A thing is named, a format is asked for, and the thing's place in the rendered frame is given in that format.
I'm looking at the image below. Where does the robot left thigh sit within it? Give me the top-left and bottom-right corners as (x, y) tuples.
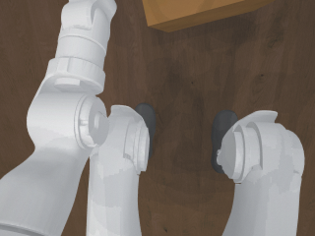
(86, 115), (150, 236)

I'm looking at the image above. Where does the left robot forearm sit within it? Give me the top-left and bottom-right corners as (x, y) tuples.
(27, 0), (117, 131)

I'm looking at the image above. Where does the carton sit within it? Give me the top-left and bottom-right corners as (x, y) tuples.
(142, 0), (276, 32)

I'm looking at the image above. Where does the robot left upper arm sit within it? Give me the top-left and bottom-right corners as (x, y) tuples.
(0, 91), (110, 236)

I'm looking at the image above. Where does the robot right foot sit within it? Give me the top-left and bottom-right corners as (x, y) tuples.
(211, 109), (238, 174)

